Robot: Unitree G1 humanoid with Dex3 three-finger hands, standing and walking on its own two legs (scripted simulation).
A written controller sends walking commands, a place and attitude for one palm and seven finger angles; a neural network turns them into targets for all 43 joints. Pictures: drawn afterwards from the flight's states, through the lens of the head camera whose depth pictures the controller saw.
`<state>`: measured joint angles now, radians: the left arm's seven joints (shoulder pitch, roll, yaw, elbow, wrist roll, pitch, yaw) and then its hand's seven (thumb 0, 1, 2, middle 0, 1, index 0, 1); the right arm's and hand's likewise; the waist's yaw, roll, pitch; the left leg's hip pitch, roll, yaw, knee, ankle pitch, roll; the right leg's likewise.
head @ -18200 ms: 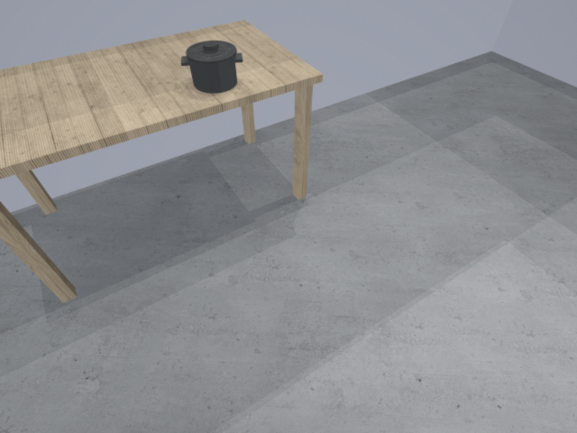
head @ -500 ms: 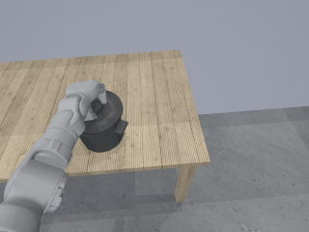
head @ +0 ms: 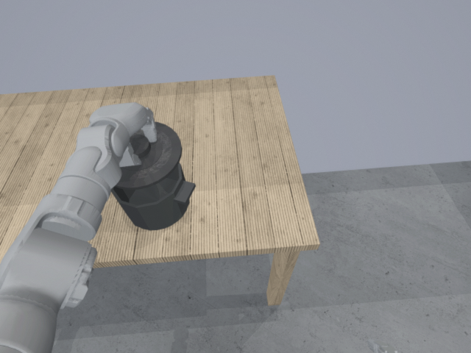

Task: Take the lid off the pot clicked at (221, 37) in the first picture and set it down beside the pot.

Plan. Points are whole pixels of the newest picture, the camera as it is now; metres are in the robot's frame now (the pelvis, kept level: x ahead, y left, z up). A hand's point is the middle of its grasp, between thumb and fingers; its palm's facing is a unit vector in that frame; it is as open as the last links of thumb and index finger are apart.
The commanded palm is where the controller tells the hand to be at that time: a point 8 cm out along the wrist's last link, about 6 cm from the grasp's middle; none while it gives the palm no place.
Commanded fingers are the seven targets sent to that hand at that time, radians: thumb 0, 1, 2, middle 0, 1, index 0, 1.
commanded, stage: lift the lid straight up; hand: left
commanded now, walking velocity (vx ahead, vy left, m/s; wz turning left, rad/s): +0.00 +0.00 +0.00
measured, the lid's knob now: (136, 146) +0.48 +0.19 +0.07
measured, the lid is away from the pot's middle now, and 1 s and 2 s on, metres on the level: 0.01 0.01 0.12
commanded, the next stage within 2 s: move the lid sideways beside the pot in 0.78 s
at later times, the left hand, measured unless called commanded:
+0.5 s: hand (115, 135) +0.44 +0.19 +0.14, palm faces -0.28 -0.05 -0.96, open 8.1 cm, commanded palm +0.44 +0.19 +0.22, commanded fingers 0.00 0.62 0.93 -0.84 -1.12 -0.80 -1.10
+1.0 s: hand (119, 125) +0.45 +0.18 +0.15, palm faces -0.29 -0.06 -0.95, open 8.1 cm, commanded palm +0.44 +0.20 +0.22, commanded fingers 0.00 0.62 0.93 -0.84 -1.12 -0.80 -1.10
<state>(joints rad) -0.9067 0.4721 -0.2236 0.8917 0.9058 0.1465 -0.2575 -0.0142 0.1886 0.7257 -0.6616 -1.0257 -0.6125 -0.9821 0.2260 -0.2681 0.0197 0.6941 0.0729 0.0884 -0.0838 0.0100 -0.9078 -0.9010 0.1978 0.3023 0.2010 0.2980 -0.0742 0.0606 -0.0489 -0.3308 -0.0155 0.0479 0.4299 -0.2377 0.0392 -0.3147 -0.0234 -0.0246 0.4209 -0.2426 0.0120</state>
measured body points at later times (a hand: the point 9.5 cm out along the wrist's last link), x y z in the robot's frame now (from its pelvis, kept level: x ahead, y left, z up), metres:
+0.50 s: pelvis -0.01 +0.01 +0.00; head +0.02 -0.02 +0.45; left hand +0.45 +0.19 +0.19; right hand +0.13 -0.24 -0.12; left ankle -0.02 +0.10 -0.74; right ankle -0.03 -0.13 -0.74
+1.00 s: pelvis -0.01 +0.00 +0.00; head +0.02 -0.02 +0.45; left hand +0.46 +0.18 +0.20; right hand +0.09 -0.26 -0.13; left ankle -0.02 +0.10 -0.74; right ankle -0.03 -0.13 -0.74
